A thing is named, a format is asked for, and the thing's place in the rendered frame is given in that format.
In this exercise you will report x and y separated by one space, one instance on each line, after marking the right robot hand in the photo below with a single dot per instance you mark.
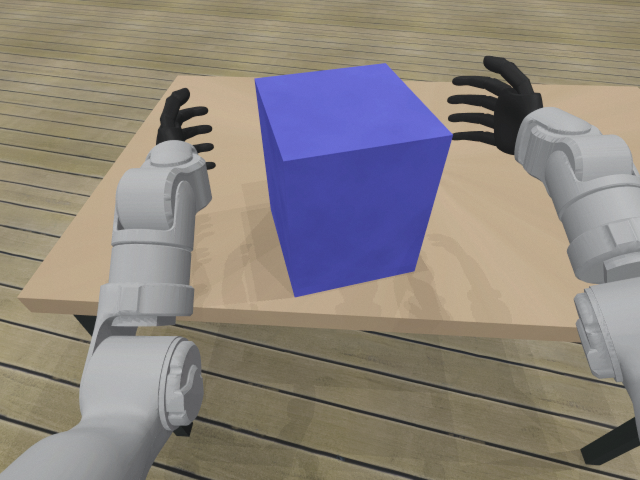
510 108

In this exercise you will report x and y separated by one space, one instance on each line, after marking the carton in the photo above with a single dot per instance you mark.
353 162

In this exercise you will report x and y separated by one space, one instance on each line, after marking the left robot hand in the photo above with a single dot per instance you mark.
172 119

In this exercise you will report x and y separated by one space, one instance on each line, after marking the right robot upper arm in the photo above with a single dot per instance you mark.
609 330

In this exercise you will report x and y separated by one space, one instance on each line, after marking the left robot upper arm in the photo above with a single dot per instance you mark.
137 390

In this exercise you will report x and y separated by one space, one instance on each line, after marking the left robot forearm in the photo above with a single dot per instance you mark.
152 239

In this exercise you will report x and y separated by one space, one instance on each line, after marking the table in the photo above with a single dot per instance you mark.
493 262

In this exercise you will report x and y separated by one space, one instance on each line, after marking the right robot forearm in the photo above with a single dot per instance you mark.
595 189

